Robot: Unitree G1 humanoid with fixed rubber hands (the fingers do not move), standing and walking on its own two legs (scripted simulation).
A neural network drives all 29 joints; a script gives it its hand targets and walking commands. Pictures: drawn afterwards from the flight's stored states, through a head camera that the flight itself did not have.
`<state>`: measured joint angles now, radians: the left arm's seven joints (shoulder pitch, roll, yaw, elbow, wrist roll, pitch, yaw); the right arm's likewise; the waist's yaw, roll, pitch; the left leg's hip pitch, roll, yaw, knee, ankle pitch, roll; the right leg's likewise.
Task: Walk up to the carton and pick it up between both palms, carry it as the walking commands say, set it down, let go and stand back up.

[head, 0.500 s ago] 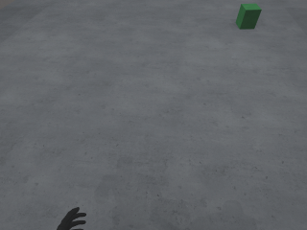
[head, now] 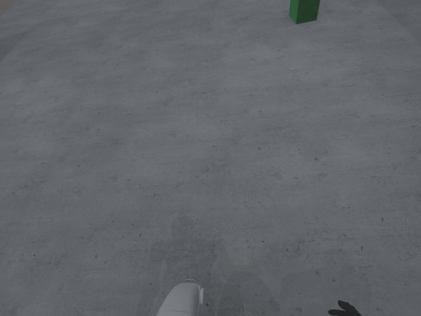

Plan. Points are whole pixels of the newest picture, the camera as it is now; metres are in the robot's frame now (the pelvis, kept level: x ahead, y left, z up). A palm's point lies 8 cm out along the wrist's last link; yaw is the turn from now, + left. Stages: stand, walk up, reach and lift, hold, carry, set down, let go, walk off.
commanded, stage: walk up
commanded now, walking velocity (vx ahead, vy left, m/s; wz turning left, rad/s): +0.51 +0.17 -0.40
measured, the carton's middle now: (304, 3) +2.78 -0.57 -0.65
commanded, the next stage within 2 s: none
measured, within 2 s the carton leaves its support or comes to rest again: neither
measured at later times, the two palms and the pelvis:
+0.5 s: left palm (119, 220) +0.35 +0.31 -0.13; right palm (325, 289) +0.21 -0.17 -0.12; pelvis +0.26 +0.08 +0.00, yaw -7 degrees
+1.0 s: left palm (168, 147) +0.61 +0.23 -0.14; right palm (337, 161) +0.53 -0.27 -0.13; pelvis +0.53 -0.01 -0.01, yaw -9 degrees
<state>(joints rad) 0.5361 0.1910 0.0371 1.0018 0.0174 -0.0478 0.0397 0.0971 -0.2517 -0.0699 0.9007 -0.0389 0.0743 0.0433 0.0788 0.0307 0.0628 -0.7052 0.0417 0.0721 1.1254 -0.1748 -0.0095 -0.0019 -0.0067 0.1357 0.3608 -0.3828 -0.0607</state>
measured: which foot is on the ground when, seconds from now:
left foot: up 0.00-0.18, down 0.20-0.84, up 0.86-1.00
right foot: down 0.00-0.22, up 0.24-0.80, down 0.82-1.00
